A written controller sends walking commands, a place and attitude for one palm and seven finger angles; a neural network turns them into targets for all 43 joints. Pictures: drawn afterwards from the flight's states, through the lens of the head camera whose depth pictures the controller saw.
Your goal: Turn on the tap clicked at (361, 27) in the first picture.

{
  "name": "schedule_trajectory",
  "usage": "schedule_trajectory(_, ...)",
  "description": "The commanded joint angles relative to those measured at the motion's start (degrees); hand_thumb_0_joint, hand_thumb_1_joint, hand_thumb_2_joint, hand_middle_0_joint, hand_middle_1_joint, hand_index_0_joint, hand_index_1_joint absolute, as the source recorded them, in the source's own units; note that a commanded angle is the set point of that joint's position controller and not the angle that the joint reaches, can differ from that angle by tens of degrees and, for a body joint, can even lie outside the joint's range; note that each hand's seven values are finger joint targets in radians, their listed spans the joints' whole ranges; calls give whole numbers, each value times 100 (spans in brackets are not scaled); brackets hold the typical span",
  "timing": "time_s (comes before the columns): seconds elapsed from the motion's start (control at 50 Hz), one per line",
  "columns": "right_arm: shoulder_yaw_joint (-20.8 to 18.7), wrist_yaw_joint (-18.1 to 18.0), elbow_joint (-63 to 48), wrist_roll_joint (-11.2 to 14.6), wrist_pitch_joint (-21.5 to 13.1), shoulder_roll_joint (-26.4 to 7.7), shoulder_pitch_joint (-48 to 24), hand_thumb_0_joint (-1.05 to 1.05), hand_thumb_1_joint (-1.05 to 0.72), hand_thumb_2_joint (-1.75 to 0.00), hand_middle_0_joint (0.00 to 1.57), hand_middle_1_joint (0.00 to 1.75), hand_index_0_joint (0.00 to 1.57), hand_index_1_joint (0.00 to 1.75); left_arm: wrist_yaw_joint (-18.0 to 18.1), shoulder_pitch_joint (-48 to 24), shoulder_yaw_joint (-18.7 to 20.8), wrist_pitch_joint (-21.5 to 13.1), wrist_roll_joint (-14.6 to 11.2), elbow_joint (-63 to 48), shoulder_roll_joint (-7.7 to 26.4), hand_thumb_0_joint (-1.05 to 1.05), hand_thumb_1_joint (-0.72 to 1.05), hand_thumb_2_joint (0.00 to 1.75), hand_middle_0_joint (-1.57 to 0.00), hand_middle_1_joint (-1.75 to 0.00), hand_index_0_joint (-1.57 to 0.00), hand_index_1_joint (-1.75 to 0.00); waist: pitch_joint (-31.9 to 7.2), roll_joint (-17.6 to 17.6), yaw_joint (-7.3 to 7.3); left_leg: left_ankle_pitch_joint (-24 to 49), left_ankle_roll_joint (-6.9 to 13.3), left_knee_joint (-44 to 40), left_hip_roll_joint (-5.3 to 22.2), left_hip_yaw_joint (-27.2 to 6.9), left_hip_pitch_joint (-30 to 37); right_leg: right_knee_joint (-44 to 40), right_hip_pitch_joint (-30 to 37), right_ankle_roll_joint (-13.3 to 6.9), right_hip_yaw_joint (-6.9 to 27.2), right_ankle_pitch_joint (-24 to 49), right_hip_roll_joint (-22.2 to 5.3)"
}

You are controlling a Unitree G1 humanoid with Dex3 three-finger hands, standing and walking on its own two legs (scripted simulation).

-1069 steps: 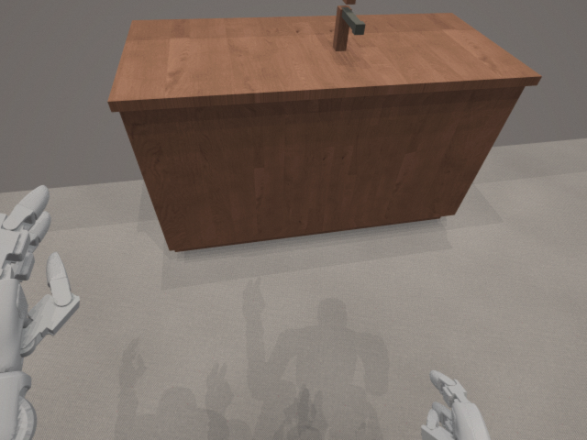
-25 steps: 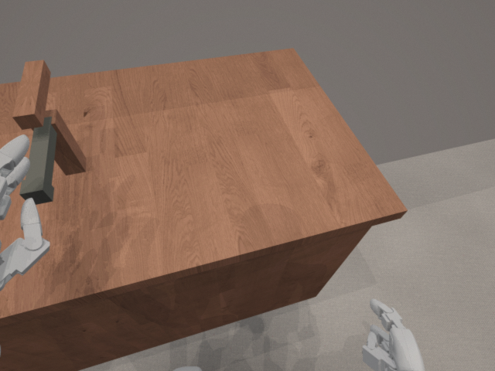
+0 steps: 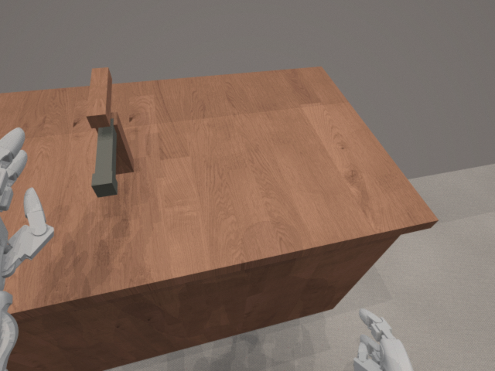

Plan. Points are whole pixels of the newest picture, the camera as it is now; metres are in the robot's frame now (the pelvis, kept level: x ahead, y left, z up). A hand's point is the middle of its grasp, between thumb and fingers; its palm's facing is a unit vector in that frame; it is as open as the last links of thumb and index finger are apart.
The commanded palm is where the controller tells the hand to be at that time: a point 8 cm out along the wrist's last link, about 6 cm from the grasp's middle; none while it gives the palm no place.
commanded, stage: come to a stop and stand still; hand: left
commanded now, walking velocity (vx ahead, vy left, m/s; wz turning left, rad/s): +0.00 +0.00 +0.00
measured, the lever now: (105, 184) +0.34 +0.26 +0.11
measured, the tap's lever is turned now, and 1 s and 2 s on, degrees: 0 0 0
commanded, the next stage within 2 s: look again from close up in 0.34 s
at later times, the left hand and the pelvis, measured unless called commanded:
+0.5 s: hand (52, 225) +0.23 +0.26 +0.16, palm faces +0.38 -0.85 -0.38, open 7.4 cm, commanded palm +0.17 +0.29 +0.18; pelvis +0.01 +0.01 +0.00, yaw +1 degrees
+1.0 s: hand (67, 229) +0.23 +0.25 +0.16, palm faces +0.37 -0.85 -0.38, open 7.4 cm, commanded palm +0.17 +0.28 +0.18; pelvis +0.01 +0.00 +0.00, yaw +0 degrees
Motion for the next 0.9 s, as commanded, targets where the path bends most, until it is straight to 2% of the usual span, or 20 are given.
schedule_trajectory(0.0, -284, 14, -919, 30, -384, -735, -654, 0, -90, -90, 20, 30, 20, 30, 72, -318, 173, -387, 106, -1126, 726, 0, 90, 90, -20, -30, -20, -30, -803, 703, -74, -1005, -82, -1184, 783, -940, 521, -309, -208, -195, -33, -16, -163)
schedule_trajectory(0.02, -288, 23, -903, -7, -360, -781, -573, 0, -90, -90, 20, 30, 20, 30, 58, -363, 44, -406, 105, -1103, 626, 0, 90, 90, -20, -30, -20, -30, -779, 677, -98, -1126, -79, -1236, 802, -996, 383, -292, -167, -189, -77, 0, -147)
schedule_trajectory(0.1, -255, 19, -913, 4, -298, -725, -671, 0, -90, -90, 20, 30, 20, 30, 105, -352, 421, -420, 118, -1257, 1009, 0, 90, 90, -20, -30, -20, -30, -888, 574, -83, -539, -162, -1123, 766, -927, 509, -338, -68, -215, -60, 235, -216)
schedule_trajectory(0.12, -258, 19, -920, -34, -265, -739, -608, 0, -90, -90, 20, 30, 20, 30, 76, -350, 252, -437, 80, -1226, 812, 0, 90, 90, -20, -30, -20, -30, -918, 531, -107, -438, -155, -1094, 755, -939, 490, -363, -44, -220, -83, 275, -205)
schedule_trajectory(0.2, -233, 12, -970, -9, -237, -669, -713, 0, -90, -90, 20, 30, 20, 30, 107, -282, 532, -438, 59, -1579, 1125, 0, 90, 90, -20, -30, -20, -30, -1132, 778, -85, 376, -282, -951, 744, -853, 823, -256, 45, -240, -110, 571, -247)
schedule_trajectory(0.22, -238, 11, -969, -53, -210, -703, -649, 0, -90, -90, 20, 30, 20, 30, 77, -238, 352, -446, 22, -1523, 914, 0, 90, 90, -20, -30, -20, -30, -1152, 676, -96, 461, -229, -899, 732, -834, 756, -325, 96, -232, -140, 635, -240)
schedule_trajectory(0.3, -258, 19, -965, 0, -191, -696, -691, 0, -90, -90, 20, 30, 20, 30, 102, -150, 435, -414, 26, -1638, 1015, 0, 90, 90, -20, -30, -20, -30, -1213, 785, -105, 967, -354, -792, 699, -782, 978, -272, 90, -258, -142, 831, -269)
schedule_trajectory(0.32, -260, 23, -958, -42, -168, -735, -637, 0, -90, -90, 20, 30, 20, 30, 70, -147, 260, -423, -2, -1537, 841, 0, 90, 90, -20, -30, -20, -30, -1187, 683, -116, 903, -327, -822, 711, -794, 933, -314, 56, -244, -151, 780, -250)
schedule_trajectory(0.36, -302, 19, -965, -19, -164, -746, -604, 0, -90, -90, 20, 30, 20, 30, 79, -162, 289, -427, 4, -1598, 890, 0, 90, 90, -20, -30, -20, -30, -1199, 831, -123, 953, -339, -812, 733, -800, 959, -293, 90, -258, -115, 776, -276)
schedule_trajectory(0.4, -272, 11, -969, 14, -137, -725, -720, 0, -90, -90, 20, 30, 20, 30, 110, -156, 372, -385, 28, -1616, 985, 0, 90, 90, -20, -30, -20, -30, -1143, 775, -108, 971, -406, -849, 711, -823, 976, -269, 66, -249, -151, 753, -265)
schedule_trajectory(0.42, -288, 6, -947, -29, -101, -768, -659, 0, -90, -90, 20, 30, 20, 30, 86, -70, 258, -394, 6, -1456, 849, 0, 90, 90, -20, -30, -20, -30, -1134, 604, -112, 810, -326, -842, 720, -813, 887, -360, 67, -239, -150, 732, -261)
schedule_trajectory(0.5, -301, -23, -976, 37, -74, -742, -746, 0, -90, -90, 20, 30, 20, 30, 130, -30, 445, -364, 8, -1577, 1047, 0, 90, 90, -20, -30, -20, -30, -1146, 552, -124, 669, -301, -778, 630, -764, 843, -436, 160, -265, -31, 894, -338)
schedule_trajectory(0.52, -289, -28, -971, -16, -49, -773, -701, 0, -90, -90, 20, 30, 20, 30, 98, 30, 271, -374, -26, -1427, 866, 0, 90, 90, -20, -30, -20, -30, -1107, 466, -123, 562, -238, -781, 614, -757, 738, -515, 163, -253, -45, 912, -338)
schedule_trajectory(0.6, -298, -50, -988, 40, -34, -745, -781, 0, -90, -90, 20, 30, 20, 30, 135, 100, 504, -358, -26, -1553, 1112, 0, 90, 90, -20, -30, -20, -30, -1166, 551, -119, 516, -220, -720, 570, -737, 747, -544, 228, -278, 49, 956, -405)
schedule_trajectory(0.62, -294, -53, -972, -3, -11, -767, -721, 0, -90, -90, 20, 30, 20, 30, 99, 143, 312, -366, -58, -1380, 894, 0, 90, 90, -20, -30, -20, -30, -1095, 429, -130, 403, -168, -718, 554, -731, 662, -627, 183, -273, 57, 931, -390)
schedule_trajectory(0.7, -303, -79, -978, 52, -14, -745, -787, 0, -90, -90, 20, 30, 20, 30, 131, 133, 492, -331, -54, -1419, 1096, 0, 90, 90, -20, -30, -20, -30, -1058, 425, -127, 343, -177, -717, 541, -737, 682, -645, 144, -278, 119, 875, -419)
schedule_trajectory(0.72, -308, -80, -949, 3, 6, -785, -728, 0, -90, -90, 20, 30, 20, 30, 98, 140, 300, -350, -75, -1331, 887, 0, 90, 90, -20, -30, -20, -30, -1066, 380, -134, 324, -134, -687, 527, -715, 644, -694, 143, -277, 118, 910, -404)
schedule_trajectory(0.8, -308, -92, -972, 62, -7, -755, -806, 0, -90, -90, 20, 30, 20, 30, 130, 89, 434, -324, -52, -1496, 1078, 0, 90, 90, -20, -30, -20, -30, -1067, 491, -133, 336, -156, -721, 528, -743, 711, -649, 129, -282, 131, 828, -420)
schedule_trajectory(0.82, -300, -95, -950, 11, 5, -770, -747, 0, -90, -90, 20, 30, 20, 30, 107, 102, 305, -342, -84, -1375, 927, 0, 90, 90, -20, -30, -20, -30, -1044, 403, -131, 240, -132, -774, 555, -770, 684, -698, 83, -266, 100, 760, -373)
schedule_trajectory(0.88, -349, -96, -1000, 38, -19, -738, -665, 0, -90, -90, 20, 30, 20, 30, 103, -11, 338, -335, -99, -1442, 943, 0, 90, 90, -20, -30, -20, -30, -969, 447, -149, 276, -180, -858, 682, -835, 791, -658, -11, -250, 123, 695, -311)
